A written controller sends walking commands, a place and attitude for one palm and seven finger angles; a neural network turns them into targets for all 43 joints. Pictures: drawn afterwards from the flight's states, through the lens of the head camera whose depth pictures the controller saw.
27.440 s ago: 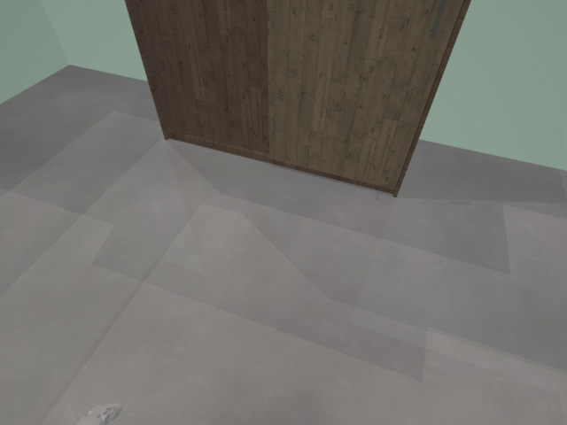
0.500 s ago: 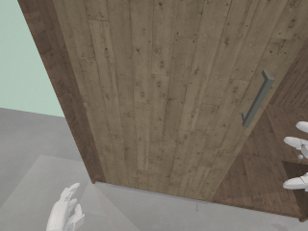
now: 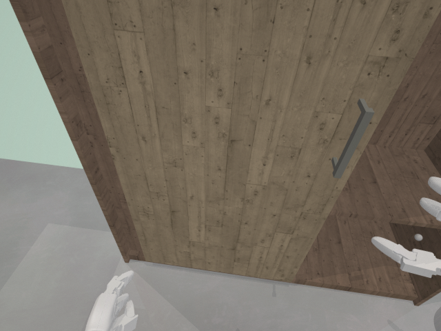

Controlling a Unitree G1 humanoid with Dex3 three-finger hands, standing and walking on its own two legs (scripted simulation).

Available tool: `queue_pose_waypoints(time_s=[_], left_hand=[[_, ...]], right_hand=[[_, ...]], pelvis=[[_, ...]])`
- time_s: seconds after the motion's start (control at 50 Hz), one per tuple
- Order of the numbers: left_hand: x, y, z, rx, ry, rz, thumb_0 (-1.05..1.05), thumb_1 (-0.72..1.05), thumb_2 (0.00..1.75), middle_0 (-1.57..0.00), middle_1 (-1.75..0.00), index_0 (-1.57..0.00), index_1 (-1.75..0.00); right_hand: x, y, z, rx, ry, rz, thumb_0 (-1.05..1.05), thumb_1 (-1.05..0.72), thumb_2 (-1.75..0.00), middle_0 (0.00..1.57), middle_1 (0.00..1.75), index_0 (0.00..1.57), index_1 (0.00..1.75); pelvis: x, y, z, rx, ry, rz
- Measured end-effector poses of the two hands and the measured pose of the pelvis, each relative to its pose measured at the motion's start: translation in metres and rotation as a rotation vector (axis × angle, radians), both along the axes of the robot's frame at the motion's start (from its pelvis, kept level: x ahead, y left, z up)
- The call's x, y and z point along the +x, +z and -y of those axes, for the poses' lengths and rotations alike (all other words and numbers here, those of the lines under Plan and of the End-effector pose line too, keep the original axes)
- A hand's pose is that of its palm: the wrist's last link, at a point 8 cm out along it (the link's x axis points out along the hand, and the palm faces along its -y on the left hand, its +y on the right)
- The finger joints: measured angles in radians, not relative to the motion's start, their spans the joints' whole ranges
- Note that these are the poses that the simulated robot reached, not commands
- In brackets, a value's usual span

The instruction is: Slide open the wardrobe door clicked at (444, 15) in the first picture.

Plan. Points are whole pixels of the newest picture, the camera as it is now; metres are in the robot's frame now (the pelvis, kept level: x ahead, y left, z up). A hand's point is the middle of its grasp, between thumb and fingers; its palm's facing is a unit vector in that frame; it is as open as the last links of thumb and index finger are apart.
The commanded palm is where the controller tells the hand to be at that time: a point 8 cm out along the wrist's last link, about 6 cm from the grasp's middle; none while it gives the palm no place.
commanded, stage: draw the hand back to the body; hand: right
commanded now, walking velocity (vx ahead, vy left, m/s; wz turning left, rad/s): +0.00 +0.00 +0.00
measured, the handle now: (349, 140) +0.49 -0.29 +0.11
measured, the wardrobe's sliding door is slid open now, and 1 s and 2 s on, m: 0.56 0.56 0.56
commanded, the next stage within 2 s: step back with the hand held close in 0.74 s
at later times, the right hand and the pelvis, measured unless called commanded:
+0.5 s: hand (399, 242) +0.20 -0.24 +0.16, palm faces +0.46 +0.81 -0.37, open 7.8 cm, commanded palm +0.16 -0.27 +0.17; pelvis +0.02 +0.02 +0.00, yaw +0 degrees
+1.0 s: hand (378, 225) +0.23 -0.22 +0.16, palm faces +0.43 +0.79 -0.44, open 7.4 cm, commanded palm +0.17 -0.26 +0.18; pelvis +0.04 +0.05 +0.00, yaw -1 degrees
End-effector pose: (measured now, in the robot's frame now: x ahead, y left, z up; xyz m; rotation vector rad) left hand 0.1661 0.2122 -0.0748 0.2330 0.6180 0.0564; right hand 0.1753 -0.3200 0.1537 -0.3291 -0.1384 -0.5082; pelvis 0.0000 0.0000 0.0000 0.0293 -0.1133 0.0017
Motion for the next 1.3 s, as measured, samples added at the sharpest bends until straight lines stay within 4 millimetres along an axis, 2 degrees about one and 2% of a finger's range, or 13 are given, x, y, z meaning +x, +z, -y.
queue_pose_waypoints(time_s=[0.08, 0.18, 0.4, 0.54, 0.82, 0.9, 1.02, 1.16, 1.3], left_hand=[[-0.005, -0.002, -0.009, 0.003, 0.030, -0.019, 0.01, 0.90, 0.90, -0.20, -0.30, -0.21, -0.30], [-0.001, 0.001, -0.019, 0.000, 0.056, -0.003, 0.01, 0.90, 0.90, -0.20, -0.30, -0.21, -0.30], [0.029, 0.010, -0.031, -0.003, 0.036, 0.053, 0.01, 0.90, 0.90, -0.20, -0.29, -0.20, -0.30], [0.045, 0.009, -0.032, -0.016, 0.013, 0.049, 0.01, 0.90, 0.90, -0.20, -0.29, -0.21, -0.30], [0.053, 0.000, -0.047, -0.025, 0.023, 0.006, 0.01, 0.90, 0.90, -0.20, -0.30, -0.21, -0.30], [0.053, -0.002, -0.054, -0.020, 0.036, -0.010, 0.01, 0.90, 0.90, -0.20, -0.30, -0.21, -0.30], [0.051, -0.001, -0.062, 0.015, 0.050, -0.055, 0.01, 0.90, 0.90, -0.20, -0.29, -0.21, -0.30], [0.040, 0.000, -0.057, 0.022, 0.086, -0.035, 0.01, 0.91, 0.90, -0.20, -0.29, -0.20, -0.30], [0.008, -0.006, -0.033, 0.004, 0.093, -0.051, 0.01, 0.91, 0.90, -0.20, -0.29, -0.20, -0.30]], right_hand=[[0.002, 0.006, -0.006, -0.028, 0.014, 0.009, -0.01, -0.08, -0.51, 0.24, 0.78, 0.23, 0.78], [0.001, 0.012, -0.020, -0.063, 0.057, 0.008, 0.00, -0.26, -0.59, 0.23, 0.67, 0.23, 0.68], [-0.015, 0.022, -0.043, -0.109, 0.073, 0.002, 0.00, -0.66, -0.78, 0.22, 0.44, 0.22, 0.44], [-0.015, 0.021, -0.047, -0.104, 0.037, -0.008, 0.01, -0.82, -0.87, 0.22, 0.34, 0.21, 0.35], [0.004, 0.022, -0.068, -0.109, 0.057, -0.033, 0.01, -0.89, -0.90, 0.21, 0.30, 0.21, 0.31], [0.007, 0.023, -0.069, -0.125, 0.056, -0.041, 0.01, -0.89, -0.90, 0.22, 0.30, 0.21, 0.31], [0.013, 0.021, -0.062, -0.183, 0.077, -0.046, 0.01, -0.89, -0.90, 0.21, 0.30, 0.21, 0.30], [-0.006, 0.022, -0.061, -0.215, 0.123, -0.068, 0.01, -0.89, -0.90, 0.22, 0.30, 0.21, 0.30], [-0.036, 0.029, -0.032, -0.253, 0.084, -0.029, 0.01, -0.89, -0.90, 0.22, 0.30, 0.21, 0.31]], pelvis=[[0.003, 0.001, -0.001, -0.004, 0.008, 0.010], [0.009, 0.002, -0.004, -0.009, 0.017, 0.012], [0.021, 0.002, -0.016, -0.015, 0.013, 0.009], [0.026, 0.002, -0.026, -0.021, 0.003, 0.004], [0.040, 0.002, -0.042, -0.036, 0.004, -0.011], [0.043, 0.001, -0.045, -0.035, 0.001, -0.021], [0.035, -0.002, -0.045, -0.016, -0.020, -0.065], [0.019, -0.008, -0.030, -0.012, -0.006, -0.087], [-0.006, -0.011, -0.013, 0.018, -0.008, -0.077]])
